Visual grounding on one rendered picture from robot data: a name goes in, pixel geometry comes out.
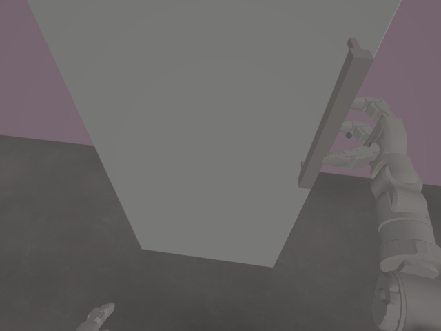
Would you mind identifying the robot left hand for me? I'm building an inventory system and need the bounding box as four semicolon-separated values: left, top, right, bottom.
76;303;115;331

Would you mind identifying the robot right hand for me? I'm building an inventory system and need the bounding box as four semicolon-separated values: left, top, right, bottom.
322;96;407;170

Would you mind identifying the handle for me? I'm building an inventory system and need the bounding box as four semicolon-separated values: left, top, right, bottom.
298;37;374;189

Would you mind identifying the robot right upper arm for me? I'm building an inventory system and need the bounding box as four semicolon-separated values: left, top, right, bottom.
372;270;441;331

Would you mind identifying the fridge door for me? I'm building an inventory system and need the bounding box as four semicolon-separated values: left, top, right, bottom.
27;0;400;268

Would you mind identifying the robot right forearm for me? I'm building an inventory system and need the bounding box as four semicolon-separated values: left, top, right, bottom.
370;153;441;280

